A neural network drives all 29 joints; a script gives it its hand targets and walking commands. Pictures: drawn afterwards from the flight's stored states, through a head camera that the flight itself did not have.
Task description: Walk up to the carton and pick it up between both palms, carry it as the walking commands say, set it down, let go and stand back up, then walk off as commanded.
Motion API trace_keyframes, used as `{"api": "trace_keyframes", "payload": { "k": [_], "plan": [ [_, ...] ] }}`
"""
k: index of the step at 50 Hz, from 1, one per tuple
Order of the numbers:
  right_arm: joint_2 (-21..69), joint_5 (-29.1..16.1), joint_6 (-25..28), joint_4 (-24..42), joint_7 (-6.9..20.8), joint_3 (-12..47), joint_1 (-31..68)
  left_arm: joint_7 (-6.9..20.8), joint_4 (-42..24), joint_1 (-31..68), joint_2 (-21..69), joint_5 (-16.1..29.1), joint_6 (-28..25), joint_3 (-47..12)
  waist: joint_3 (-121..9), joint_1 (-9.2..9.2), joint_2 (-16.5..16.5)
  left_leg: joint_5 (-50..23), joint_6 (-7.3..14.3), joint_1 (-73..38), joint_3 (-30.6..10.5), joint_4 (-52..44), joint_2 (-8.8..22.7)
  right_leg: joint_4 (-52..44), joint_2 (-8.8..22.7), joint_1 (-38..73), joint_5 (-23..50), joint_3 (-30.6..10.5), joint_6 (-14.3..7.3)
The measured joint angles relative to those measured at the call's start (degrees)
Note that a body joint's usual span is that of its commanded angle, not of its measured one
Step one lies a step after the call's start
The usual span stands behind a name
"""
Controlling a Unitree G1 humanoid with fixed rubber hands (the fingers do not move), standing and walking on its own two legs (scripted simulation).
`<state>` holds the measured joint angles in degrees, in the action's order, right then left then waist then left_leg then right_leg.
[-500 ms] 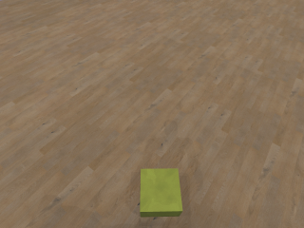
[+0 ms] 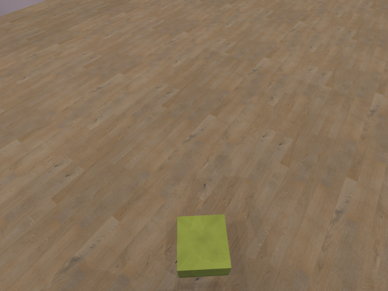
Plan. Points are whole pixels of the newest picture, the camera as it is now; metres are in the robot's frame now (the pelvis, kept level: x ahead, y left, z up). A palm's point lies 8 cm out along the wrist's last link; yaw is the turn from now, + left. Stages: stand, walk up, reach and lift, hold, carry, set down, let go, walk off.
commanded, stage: stand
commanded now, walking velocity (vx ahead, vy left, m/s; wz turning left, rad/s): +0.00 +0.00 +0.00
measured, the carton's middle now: (202, 245) +0.42 +0.00 -0.71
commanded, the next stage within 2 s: reach and lift in 0.40 s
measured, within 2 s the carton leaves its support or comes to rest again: neither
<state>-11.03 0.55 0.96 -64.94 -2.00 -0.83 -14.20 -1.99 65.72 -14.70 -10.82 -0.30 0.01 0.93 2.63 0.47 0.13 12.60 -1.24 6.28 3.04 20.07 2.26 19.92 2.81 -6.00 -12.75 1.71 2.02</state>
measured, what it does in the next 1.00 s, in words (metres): lowers itself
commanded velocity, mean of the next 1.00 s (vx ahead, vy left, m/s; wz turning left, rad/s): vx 0.00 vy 0.00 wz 0.00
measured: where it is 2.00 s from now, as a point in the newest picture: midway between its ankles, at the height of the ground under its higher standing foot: outside the picture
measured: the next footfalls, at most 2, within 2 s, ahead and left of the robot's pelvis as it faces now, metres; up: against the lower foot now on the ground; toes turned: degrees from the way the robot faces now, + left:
none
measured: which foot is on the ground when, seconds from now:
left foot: down 0.00-1.00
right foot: down 0.00-1.00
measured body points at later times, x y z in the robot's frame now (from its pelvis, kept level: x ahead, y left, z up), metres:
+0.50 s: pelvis -0.02 -0.01 -0.02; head +0.02 -0.01 +0.43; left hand +0.07 +0.23 -0.16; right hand +0.08 -0.25 -0.16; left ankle -0.02 +0.13 -0.75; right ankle -0.02 -0.14 -0.75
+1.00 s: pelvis -0.06 +0.01 -0.06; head +0.07 +0.01 +0.37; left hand +0.15 +0.22 -0.18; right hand +0.16 -0.23 -0.18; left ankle -0.02 +0.13 -0.75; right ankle -0.02 -0.14 -0.75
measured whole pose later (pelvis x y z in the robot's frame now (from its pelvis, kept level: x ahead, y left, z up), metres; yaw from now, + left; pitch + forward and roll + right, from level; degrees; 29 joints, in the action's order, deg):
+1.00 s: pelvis -0.06 +0.01 -0.06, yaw -1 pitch +17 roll +0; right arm -12.5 1.3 -26.6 -27.0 5.7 -6.7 3.5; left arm -0.9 21.7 0.1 -6.2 -1.4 28.7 5.0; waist -1.8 1.2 0.4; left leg 20.9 -0.5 49.2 2.6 52.7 2.9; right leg 52.3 2.7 -49.3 -20.5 -0.6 1.9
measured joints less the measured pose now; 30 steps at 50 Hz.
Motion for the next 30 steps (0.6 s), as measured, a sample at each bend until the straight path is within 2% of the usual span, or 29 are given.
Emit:
{"api": "trace_keyframes", "payload": {
  "k": [20,21,23,25,28,30],
  "plan": [
    [0.9,0.3,-0.1,-0.1,-0.1,0.1,-1.6,0.1,-0.8,-1.6,1.0,-0.2,-0.5,0.5,-0.2,-0.02,-0.4,-0.3,-1.1,0.7,-0.4,0.4,1.3,0.8,-1.2,-0.9,0.0,0.3,-1.1],
    [0.8,-0.6,-1.1,2.1,-0.1,0.2,-2.3,0.3,-3.1,-2.3,0.8,1.3,0.7,-0.3,-2.2,-0.10,-0.2,0.6,-0.5,3.7,-0.6,2.2,1.0,2.7,-1.1,-3.9,-0.7,0.2,-1.2],
    [-0.1,-2.9,-6.0,10.6,-0.1,0.6,-0.6,0.4,-11.4,-0.5,0.0,3.7,5.7,-2.1,-3.8,-0.16,-0.4,2.9,0.6,10.5,-0.9,8.5,0.9,8.9,-0.9,-10.7,-2.9,0.0,-1.3],
    [-1.6,-3.7,-12.8,17.8,0.4,1.1,4.7,0.2,-18.5,5.5,-1.2,5.6,12.7,-3.4,-3.5,0.08,-0.6,4.3,0.1,15.3,-1.1,13.3,0.8,14.0,-0.7,-15.6,-4.6,-0.2,-1.3],
    [-3.4,-3.5,-25.1,24.6,0.9,1.5,13.3,0.2,-25.7,15.2,-2.4,5.6,25.4,-2.8,-3.7,0.49,-0.4,5.0,-0.2,20.5,-1.3,17.0,0.4,18.1,-0.1,-20.9,-5.7,-0.2,-0.9],
    [-3.5,-3.1,-31.8,27.2,1.1,1.6,16.3,0.6,-28.5,18.3,-2.4,4.5,32.0,-1.7,-4.8,0.42,-0.2,4.8,0.0,23.3,-1.5,17.7,0.2,18.6,0.0,-23.5,-5.6,-0.1,-0.8]
  ]
}}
